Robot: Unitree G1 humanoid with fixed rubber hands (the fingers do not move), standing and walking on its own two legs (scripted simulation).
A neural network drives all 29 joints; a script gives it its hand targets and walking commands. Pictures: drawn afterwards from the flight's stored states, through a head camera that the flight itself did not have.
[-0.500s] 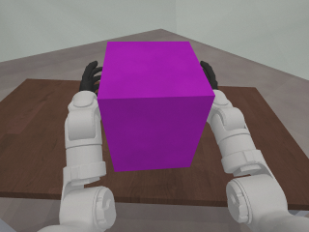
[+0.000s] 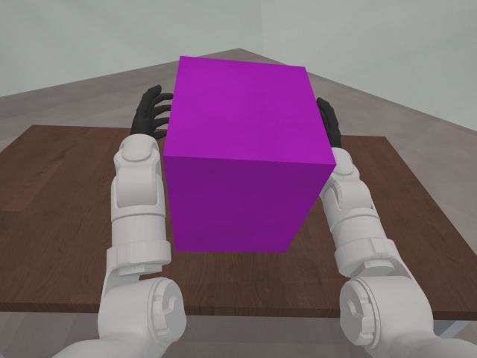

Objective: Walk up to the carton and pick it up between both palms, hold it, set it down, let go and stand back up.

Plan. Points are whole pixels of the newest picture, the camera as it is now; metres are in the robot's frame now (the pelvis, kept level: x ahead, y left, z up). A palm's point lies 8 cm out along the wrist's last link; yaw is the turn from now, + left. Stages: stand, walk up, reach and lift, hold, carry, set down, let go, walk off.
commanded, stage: set down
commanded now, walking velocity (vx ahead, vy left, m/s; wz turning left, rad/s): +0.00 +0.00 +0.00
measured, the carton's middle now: (237, 163) +0.37 -0.01 +0.19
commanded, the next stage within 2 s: none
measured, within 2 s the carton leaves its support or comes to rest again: neither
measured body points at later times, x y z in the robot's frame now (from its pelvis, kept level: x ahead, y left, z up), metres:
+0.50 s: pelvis +0.03 +0.01 +0.00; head -0.01 +0.06 +0.45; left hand +0.42 +0.13 +0.18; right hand +0.38 -0.16 +0.17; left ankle +0.01 +0.12 -0.75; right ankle +0.02 -0.13 -0.75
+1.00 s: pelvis +0.02 +0.02 +0.00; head +0.00 +0.05 +0.45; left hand +0.43 +0.11 +0.15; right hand +0.37 -0.17 +0.13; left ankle +0.01 +0.12 -0.75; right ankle +0.02 -0.13 -0.75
